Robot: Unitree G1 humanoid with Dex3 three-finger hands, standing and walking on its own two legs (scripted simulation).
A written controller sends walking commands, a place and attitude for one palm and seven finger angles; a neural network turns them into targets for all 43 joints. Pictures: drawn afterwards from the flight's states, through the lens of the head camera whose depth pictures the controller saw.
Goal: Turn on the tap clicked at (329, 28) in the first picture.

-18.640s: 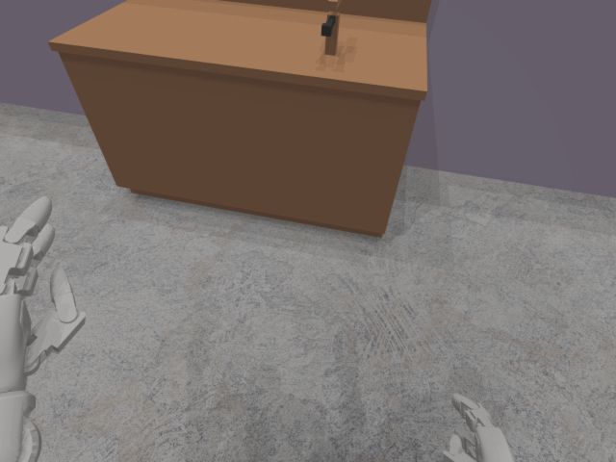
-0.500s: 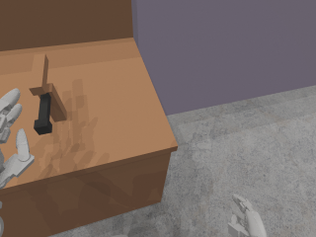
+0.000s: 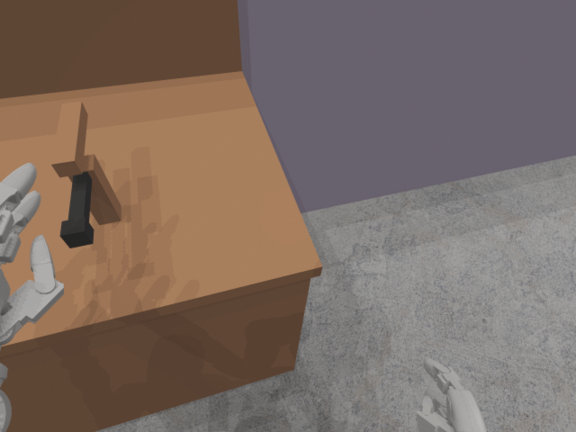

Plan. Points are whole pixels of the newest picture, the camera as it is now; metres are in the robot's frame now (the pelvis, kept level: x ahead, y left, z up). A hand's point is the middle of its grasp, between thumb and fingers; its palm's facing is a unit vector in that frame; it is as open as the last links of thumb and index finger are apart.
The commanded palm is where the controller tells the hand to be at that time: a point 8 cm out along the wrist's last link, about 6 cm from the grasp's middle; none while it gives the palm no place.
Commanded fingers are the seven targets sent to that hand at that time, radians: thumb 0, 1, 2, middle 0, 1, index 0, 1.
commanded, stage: shuffle to correct the standing spot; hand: left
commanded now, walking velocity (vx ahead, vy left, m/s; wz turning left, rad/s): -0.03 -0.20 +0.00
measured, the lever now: (77, 232) +0.34 +0.30 +0.09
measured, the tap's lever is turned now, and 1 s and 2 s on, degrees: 0 0 0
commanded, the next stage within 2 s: come to a stop and stand still in 1.96 s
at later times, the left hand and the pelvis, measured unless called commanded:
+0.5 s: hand (50, 284) +0.22 +0.24 +0.17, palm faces +0.31 -0.85 -0.43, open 7.4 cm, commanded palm +0.16 +0.28 +0.19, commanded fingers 0.00 0.90 0.90 -0.20 -0.30 -0.20 -0.30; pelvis +0.00 +0.00 +0.00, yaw +0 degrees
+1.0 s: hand (50, 286) +0.22 +0.24 +0.17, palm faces +0.31 -0.85 -0.43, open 7.4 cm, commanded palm +0.16 +0.28 +0.19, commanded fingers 0.00 0.90 0.90 -0.20 -0.30 -0.20 -0.30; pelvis +0.00 +0.00 +0.00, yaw +0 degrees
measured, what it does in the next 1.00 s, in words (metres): stands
